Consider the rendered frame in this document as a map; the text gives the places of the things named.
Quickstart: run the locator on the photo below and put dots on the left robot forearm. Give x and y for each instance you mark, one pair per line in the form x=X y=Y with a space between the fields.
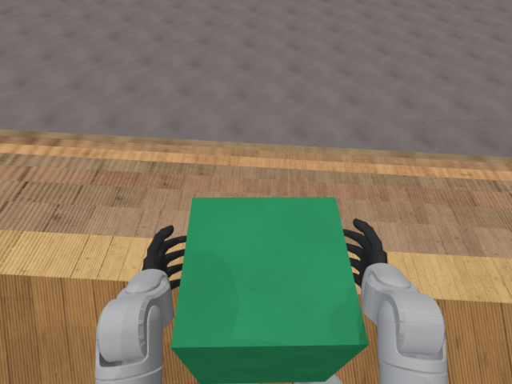
x=129 y=337

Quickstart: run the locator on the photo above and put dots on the robot left hand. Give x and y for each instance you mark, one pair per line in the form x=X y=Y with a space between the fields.
x=156 y=257

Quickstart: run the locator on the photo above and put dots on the robot right hand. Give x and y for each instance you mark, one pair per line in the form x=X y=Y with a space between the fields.
x=371 y=251

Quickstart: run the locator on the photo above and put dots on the right robot forearm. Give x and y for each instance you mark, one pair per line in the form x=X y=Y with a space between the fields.
x=411 y=328

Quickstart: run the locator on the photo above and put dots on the carton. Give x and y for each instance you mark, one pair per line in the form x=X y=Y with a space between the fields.
x=267 y=292

